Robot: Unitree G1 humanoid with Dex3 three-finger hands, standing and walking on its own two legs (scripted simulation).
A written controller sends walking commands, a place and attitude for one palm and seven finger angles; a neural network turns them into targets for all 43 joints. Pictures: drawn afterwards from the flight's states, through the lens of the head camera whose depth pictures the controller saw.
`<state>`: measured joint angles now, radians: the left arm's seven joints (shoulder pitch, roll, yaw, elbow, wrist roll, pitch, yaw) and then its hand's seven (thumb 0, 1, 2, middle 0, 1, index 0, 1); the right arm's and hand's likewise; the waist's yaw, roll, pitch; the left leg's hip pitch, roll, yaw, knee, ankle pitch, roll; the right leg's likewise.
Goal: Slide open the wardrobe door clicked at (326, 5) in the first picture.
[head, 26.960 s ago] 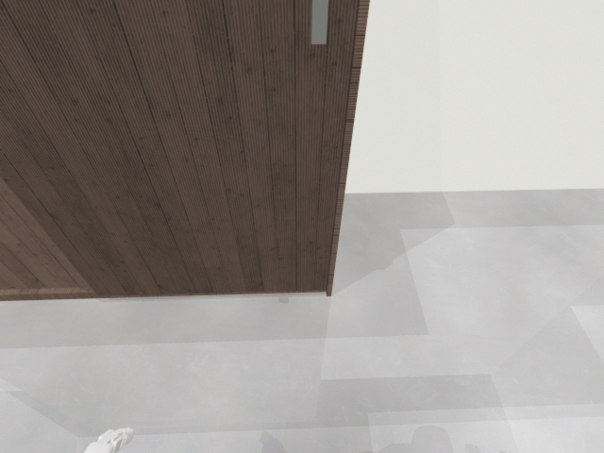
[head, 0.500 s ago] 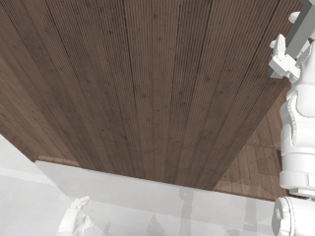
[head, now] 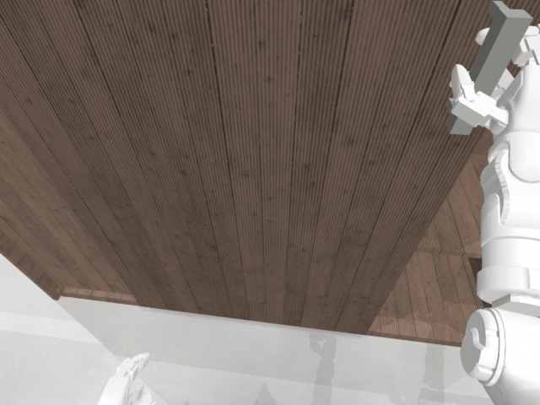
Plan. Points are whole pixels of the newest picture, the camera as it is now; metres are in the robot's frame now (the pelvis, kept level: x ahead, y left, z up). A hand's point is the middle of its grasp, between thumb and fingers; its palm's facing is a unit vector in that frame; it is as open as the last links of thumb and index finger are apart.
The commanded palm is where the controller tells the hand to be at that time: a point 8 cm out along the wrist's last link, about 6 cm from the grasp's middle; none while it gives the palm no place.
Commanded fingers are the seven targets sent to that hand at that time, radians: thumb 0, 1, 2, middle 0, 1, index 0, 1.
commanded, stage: loosen the grip on the handle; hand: right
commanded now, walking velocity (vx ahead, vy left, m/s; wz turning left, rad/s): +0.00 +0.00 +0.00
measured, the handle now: (477, 70) +0.46 -0.24 +0.28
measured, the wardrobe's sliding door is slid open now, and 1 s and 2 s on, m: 0.45 0.45 0.45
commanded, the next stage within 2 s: slip the hand off the handle in 0.46 s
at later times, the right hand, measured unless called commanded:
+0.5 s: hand (473, 99) +0.43 -0.23 +0.26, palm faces +0.29 +0.95 -0.09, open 14.4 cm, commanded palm +0.39 -0.27 +0.25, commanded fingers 0.00 0.55 -0.20 0.25 1.15 0.25 1.15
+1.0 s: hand (519, 108) +0.42 -0.29 +0.25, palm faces +0.37 +0.92 -0.09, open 14.7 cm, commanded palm +0.39 -0.33 +0.25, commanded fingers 0.00 0.55 -0.20 0.25 1.15 0.25 1.15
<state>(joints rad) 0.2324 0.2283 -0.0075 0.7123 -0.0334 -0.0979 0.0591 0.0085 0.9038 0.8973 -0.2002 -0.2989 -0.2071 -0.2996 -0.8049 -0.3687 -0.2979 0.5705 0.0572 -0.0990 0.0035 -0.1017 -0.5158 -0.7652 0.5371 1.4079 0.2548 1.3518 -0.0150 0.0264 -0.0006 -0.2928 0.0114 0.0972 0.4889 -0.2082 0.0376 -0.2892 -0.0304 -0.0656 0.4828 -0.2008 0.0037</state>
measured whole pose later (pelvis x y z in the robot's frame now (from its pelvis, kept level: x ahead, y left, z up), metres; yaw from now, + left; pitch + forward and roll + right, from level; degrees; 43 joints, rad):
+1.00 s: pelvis +0.03 -0.01 +0.00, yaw +2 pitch +2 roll +0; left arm 0.23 0.24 -0.04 0.66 -0.04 -0.08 0.09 0.01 0.90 0.90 -0.20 -0.30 -0.21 -0.30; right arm -0.57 -0.50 -0.44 0.41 0.11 -0.09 0.05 -0.01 0.55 -0.20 0.46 1.25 0.26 1.15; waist 0.00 0.00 -0.03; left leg -0.29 0.00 0.07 0.50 -0.25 0.03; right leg -0.29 -0.03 -0.07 0.52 -0.27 -0.01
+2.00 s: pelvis +0.03 -0.01 +0.00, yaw -1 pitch -3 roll +1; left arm 0.17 0.22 -0.08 0.65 -0.05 -0.14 0.12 0.01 0.90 0.90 -0.20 -0.30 -0.21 -0.30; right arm -0.08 -0.41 -0.50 -0.19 0.30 0.05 0.14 -0.01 0.56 -0.20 0.26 1.15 0.26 1.15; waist -0.09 -0.03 -0.04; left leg -0.17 0.01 0.10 0.48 -0.26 0.02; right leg -0.18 -0.02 -0.04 0.51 -0.27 -0.01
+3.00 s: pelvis +0.04 -0.02 +0.00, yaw +0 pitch -4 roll +0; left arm 0.22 0.22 -0.02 0.69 0.00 -0.16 0.07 0.01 0.90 0.90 -0.20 -0.30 -0.21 -0.30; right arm 0.41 -0.33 -0.32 -0.37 0.09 -0.10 -0.10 0.00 -0.30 -0.61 0.23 0.65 0.23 0.65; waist -0.07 -0.05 0.00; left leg -0.12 0.02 0.08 0.45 -0.25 0.01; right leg -0.13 0.00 -0.06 0.46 -0.27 -0.02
